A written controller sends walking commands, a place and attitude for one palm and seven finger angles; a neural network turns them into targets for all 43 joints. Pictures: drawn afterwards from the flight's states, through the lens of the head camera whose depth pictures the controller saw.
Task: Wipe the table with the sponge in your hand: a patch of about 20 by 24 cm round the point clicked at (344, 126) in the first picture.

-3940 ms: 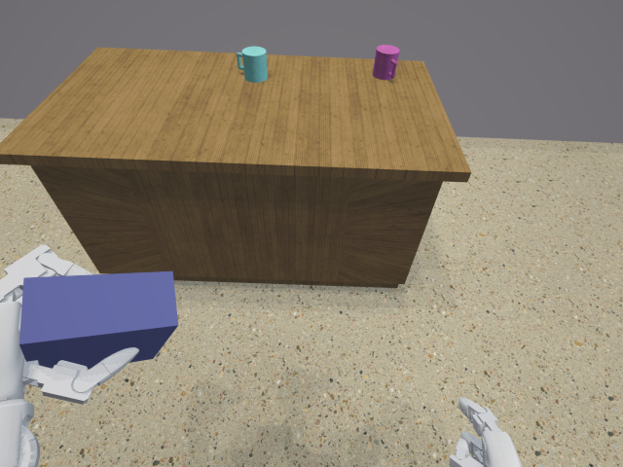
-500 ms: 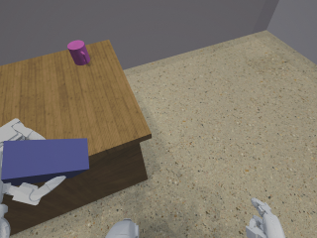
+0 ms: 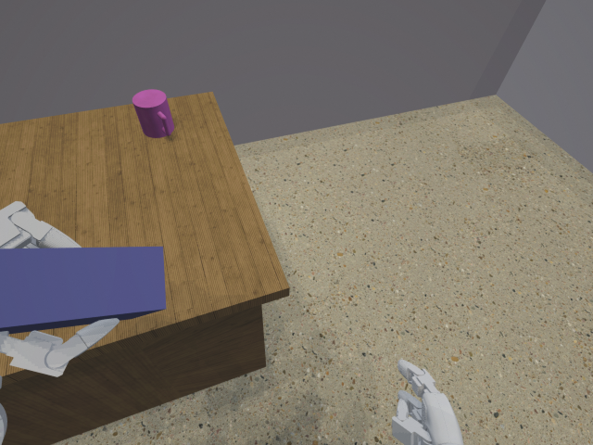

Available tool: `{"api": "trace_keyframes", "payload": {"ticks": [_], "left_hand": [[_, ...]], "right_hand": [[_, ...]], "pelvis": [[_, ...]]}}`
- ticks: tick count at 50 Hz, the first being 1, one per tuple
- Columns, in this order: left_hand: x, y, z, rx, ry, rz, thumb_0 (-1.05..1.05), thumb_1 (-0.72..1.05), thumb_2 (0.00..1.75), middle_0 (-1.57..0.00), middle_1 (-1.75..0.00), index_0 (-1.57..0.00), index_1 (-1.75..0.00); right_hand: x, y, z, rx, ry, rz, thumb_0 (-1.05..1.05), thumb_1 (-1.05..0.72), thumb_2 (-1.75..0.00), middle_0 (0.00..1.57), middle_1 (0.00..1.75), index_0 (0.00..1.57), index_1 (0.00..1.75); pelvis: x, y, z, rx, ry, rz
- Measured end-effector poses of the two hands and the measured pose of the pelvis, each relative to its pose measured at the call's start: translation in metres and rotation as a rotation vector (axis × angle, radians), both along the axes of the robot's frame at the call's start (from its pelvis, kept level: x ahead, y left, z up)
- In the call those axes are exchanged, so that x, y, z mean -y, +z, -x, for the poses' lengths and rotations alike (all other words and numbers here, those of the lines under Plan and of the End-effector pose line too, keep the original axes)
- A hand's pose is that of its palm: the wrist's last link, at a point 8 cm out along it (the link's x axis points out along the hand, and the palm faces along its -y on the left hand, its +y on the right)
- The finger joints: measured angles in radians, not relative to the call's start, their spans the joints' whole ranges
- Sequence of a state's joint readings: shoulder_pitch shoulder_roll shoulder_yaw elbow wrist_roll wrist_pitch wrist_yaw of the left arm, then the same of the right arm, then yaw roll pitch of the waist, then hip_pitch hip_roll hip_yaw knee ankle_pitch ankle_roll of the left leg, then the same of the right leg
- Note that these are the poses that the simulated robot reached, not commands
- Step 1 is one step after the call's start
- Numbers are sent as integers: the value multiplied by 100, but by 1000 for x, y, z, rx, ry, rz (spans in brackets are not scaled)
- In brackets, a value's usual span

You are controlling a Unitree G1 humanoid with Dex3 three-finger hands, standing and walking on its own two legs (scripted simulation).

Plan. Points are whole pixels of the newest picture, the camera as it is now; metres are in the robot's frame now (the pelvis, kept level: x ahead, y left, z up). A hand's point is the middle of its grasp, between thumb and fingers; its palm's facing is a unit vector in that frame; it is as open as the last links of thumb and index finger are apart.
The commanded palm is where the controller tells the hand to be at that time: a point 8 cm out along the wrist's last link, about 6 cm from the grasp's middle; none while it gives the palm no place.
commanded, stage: come to a stop and stand still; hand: left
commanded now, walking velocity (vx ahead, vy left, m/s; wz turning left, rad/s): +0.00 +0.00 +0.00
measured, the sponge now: (101, 291) +0.22 +0.21 +0.17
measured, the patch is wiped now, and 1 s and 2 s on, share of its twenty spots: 0.00 0.00 0.00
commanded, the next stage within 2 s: look again from close up in 0.80 s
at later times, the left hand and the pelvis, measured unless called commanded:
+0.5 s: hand (98, 328) +0.19 +0.19 +0.17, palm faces +0.39 -0.82 -0.42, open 9.4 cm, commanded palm +0.14 +0.23 +0.18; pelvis -0.02 -0.05 +0.00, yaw +0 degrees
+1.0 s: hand (39, 293) +0.20 +0.24 +0.19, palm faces +0.48 -0.75 -0.46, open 9.4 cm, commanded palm +0.12 +0.23 +0.18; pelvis -0.05 -0.05 +0.00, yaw +0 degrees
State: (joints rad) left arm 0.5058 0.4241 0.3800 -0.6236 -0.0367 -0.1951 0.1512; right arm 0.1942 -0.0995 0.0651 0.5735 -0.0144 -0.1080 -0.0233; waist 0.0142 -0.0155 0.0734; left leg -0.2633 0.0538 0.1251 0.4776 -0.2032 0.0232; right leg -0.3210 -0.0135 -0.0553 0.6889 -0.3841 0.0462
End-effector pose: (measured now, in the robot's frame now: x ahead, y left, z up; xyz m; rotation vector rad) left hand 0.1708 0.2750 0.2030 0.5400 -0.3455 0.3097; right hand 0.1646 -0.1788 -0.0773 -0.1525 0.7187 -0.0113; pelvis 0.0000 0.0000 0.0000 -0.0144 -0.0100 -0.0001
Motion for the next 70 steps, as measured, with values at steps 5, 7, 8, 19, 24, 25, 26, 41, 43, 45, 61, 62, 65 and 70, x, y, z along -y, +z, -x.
{"api": "trace_keyframes", "payload": {"ticks": [5,7,8,19,24,25,26,41,43,45,61,62,65,70], "left_hand": [[8,-13,6,-61,95,15,0,-44,99,-82,-134,-83,-134],[16,-23,7,-94,121,54,0,-44,99,-82,-134,-83,-134],[21,-28,7,-109,124,76,0,-44,99,-82,-134,-83,-134],[49,-24,9,-38,2,87,0,-44,100,-82,-135,-83,-134],[42,-19,22,-39,37,57,0,-44,100,-82,-135,-83,-134],[41,-19,25,-45,44,55,0,-44,100,-82,-135,-83,-134],[42,-20,28,-53,51,57,0,-44,100,-82,-135,-83,-134],[50,-30,40,-105,68,101,0,-44,100,-82,-135,-83,-134],[47,-28,38,-100,69,91,0,-44,100,-82,-135,-83,-134],[44,-28,36,-102,72,87,0,-44,100,-82,-135,-83,-134],[8,-58,9,-156,-53,126,0,-44,100,-82,-135,-83,-134],[1,-57,7,-145,-45,119,0,-44,100,-82,-135,-83,-134],[-22,-46,-2,-66,0,95,0,-44,100,-82,-135,-83,-134],[-40,-17,-14,99,14,81,0,-44,100,-82,-135,-83,-134]], "right_hand": [[29,-12,3,-8,-8,-1,1,-90,-90,21,30,20,30],[46,-17,6,-18,-23,15,1,-90,-90,21,30,20,30],[55,-18,8,-21,-34,24,1,-90,-90,21,30,20,30],[121,2,35,-24,-154,178,2,-91,-90,20,30,20,30],[118,8,43,-13,-157,157,2,-91,-90,20,30,20,30],[116,7,44,-9,-150,149,2,-91,-90,20,30,20,30],[114,5,45,-6,-142,139,2,-91,-90,20,30,20,30],[89,-12,65,-69,-75,76,2,-91,-90,20,30,20,30],[89,-11,65,-70,-81,80,2,-91,-90,20,30,20,30],[91,-10,65,-69,-88,83,2,-91,-90,20,30,20,30],[61,10,47,-21,-71,131,2,-91,-90,20,30,20,30],[55,11,42,-20,-58,137,2,-91,-90,20,30,20,30],[39,15,24,-2,-11,145,2,-91,-90,20,30,20,30],[14,24,-12,74,45,127,2,-91,-90,20,30,20,30]], "pelvis": [[19,-4,2,7,-1,-7],[26,-4,4,12,6,5],[29,-4,5,10,6,4],[44,-5,15,3,8,2],[48,-1,21,9,-6,-10],[48,-1,23,9,-6,-10],[48,-1,25,10,-6,-10],[49,1,40,9,-2,-5],[48,1,39,7,-2,-5],[47,2,38,4,-3,-6],[6,2,19,-11,-22,-2],[4,1,16,-10,-18,-2],[-1,0,10,-8,-6,5],[-16,-2,0,-11,-4,22]]}}
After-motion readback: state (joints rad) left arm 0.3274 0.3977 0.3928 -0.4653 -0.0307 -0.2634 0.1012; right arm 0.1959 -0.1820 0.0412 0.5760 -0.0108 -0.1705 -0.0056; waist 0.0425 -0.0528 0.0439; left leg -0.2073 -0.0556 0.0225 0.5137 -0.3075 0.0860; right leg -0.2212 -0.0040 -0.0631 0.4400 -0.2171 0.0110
